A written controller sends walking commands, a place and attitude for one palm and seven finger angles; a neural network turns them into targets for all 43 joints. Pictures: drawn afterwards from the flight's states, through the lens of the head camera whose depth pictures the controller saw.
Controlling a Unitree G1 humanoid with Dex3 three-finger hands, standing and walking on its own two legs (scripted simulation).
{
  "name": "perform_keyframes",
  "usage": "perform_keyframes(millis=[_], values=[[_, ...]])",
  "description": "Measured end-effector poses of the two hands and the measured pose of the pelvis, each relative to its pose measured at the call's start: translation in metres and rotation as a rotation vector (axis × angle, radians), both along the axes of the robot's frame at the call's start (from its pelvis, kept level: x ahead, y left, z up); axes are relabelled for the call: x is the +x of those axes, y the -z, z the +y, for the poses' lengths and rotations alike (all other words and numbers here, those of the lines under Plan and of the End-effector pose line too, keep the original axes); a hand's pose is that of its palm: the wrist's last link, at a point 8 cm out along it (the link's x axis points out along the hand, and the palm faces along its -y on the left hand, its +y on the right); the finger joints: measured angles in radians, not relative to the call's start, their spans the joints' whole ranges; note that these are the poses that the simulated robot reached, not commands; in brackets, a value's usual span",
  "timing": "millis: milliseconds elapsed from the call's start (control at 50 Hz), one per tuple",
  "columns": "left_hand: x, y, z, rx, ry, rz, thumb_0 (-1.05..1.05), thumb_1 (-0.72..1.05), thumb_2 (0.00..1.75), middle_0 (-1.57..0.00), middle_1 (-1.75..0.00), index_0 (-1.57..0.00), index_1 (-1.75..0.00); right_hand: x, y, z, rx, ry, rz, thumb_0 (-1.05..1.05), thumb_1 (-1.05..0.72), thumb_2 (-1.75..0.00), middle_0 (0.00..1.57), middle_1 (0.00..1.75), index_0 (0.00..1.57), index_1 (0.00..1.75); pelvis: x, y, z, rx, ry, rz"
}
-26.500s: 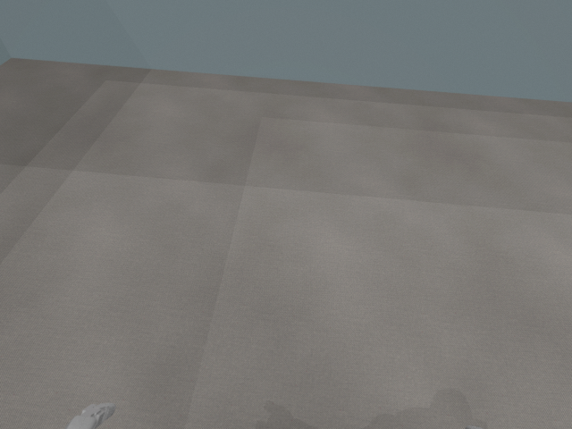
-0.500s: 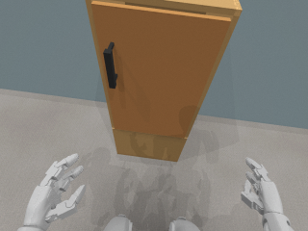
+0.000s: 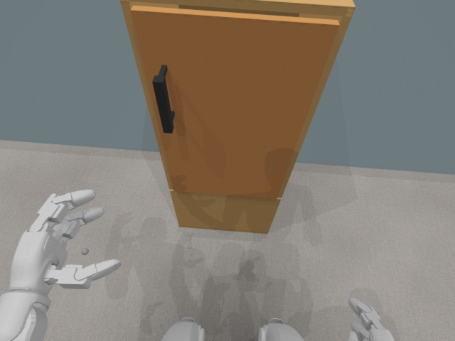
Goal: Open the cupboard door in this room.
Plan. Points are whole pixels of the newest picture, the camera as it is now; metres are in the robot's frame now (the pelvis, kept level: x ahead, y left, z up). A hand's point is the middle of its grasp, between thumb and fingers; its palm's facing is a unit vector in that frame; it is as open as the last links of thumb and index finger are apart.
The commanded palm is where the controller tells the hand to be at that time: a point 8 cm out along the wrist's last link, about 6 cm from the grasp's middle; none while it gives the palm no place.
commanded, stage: raise the hand with hooked fingers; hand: left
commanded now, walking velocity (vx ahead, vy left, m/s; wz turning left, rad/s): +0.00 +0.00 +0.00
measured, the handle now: (166, 100) +0.57 +0.16 +0.07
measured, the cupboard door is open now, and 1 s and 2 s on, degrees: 0 0 0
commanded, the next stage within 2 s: move the hooked fingers beside the handle in 1.14 s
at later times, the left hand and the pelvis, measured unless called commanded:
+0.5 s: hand (68, 215) +0.29 +0.26 +0.08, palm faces -0.01 -1.00 -0.05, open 13.9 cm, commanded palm +0.27 +0.32 +0.09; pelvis +0.02 +0.01 +0.02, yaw +0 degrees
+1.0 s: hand (72, 200) +0.31 +0.26 +0.09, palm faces +0.00 -1.00 -0.04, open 14.0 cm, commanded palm +0.28 +0.31 +0.09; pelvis +0.02 +0.00 +0.02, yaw -1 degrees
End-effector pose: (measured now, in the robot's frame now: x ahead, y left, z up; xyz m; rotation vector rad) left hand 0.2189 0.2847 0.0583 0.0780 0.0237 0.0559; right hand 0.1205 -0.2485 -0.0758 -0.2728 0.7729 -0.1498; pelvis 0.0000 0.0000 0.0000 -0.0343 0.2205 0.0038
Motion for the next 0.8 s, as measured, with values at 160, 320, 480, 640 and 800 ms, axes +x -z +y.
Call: perform_keyframes(millis=[160,320,480,640,800], values=[[0.020,0.005,-0.001,-0.030,0.121,0.039,0.00,-0.20,0.42,-0.28,-1.01,-0.28,-1.02,0.029,-0.022,-0.007,-0.058,-0.003,-0.091,0.02,-0.91,-0.90,0.20,0.30,0.20,0.30,0.004,-0.004,0.005,-0.008,0.000,-0.017],[0.034,-0.022,0.024,-0.019,0.029,-0.025,-0.01,-0.38,0.34,-0.29,-1.13,-0.29,-1.13,0.055,-0.035,0.015,-0.006,-0.058,-0.149,0.01,-0.91,-0.90,0.20,0.30,0.20,0.30,0.013,-0.013,0.006,-0.010,-0.006,-0.033],[0.047,-0.022,0.032,-0.026,0.062,0.040,-0.01,-0.47,0.31,-0.30,-1.18,-0.30,-1.19,0.055,-0.028,0.024,0.018,-0.074,-0.098,0.01,-0.90,-0.90,0.20,0.30,0.21,0.30,0.016,-0.017,0.006,-0.008,-0.004,-0.037],[0.067,-0.040,0.045,-0.031,0.042,-0.019,-0.01,-0.49,0.30,-0.30,-1.20,-0.30,-1.20,0.038,-0.025,0.011,-0.003,-0.040,-0.036,0.01,-0.90,-0.90,0.20,0.30,0.21,0.30,0.017,-0.021,0.002,-0.005,-0.002,-0.044],[0.075,-0.036,0.037,-0.051,0.086,0.033,-0.01,-0.50,0.30,-0.30,-1.20,-0.30,-1.20,0.022,-0.029,-0.006,-0.020,0.006,-0.014,0.01,-0.90,-0.90,0.20,0.30,0.21,0.30,0.018,-0.025,0.000,0.003,0.011,-0.041]])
